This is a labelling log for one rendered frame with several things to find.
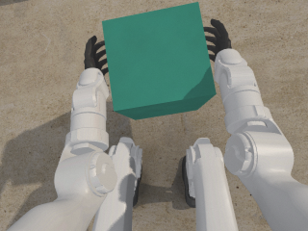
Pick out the carton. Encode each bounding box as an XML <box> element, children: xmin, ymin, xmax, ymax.
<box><xmin>102</xmin><ymin>2</ymin><xmax>217</xmax><ymax>120</ymax></box>

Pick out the robot right upper arm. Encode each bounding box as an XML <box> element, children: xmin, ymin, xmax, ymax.
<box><xmin>223</xmin><ymin>131</ymin><xmax>308</xmax><ymax>231</ymax></box>

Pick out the left robot hand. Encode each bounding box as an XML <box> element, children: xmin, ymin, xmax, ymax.
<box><xmin>84</xmin><ymin>36</ymin><xmax>109</xmax><ymax>76</ymax></box>

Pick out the robot left thigh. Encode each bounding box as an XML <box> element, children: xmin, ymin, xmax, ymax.
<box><xmin>91</xmin><ymin>142</ymin><xmax>142</xmax><ymax>231</ymax></box>

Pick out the robot left upper arm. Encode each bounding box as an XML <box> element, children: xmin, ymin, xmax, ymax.
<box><xmin>7</xmin><ymin>150</ymin><xmax>117</xmax><ymax>231</ymax></box>

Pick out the right robot shin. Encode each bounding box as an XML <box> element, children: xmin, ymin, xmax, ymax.
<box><xmin>188</xmin><ymin>138</ymin><xmax>224</xmax><ymax>197</ymax></box>

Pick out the right robot hand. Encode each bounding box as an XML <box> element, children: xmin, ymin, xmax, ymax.
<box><xmin>203</xmin><ymin>18</ymin><xmax>232</xmax><ymax>62</ymax></box>

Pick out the robot right forearm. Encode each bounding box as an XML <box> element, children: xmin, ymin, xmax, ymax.
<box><xmin>214</xmin><ymin>48</ymin><xmax>295</xmax><ymax>161</ymax></box>

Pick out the robot left forearm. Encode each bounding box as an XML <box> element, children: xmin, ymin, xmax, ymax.
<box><xmin>54</xmin><ymin>67</ymin><xmax>110</xmax><ymax>186</ymax></box>

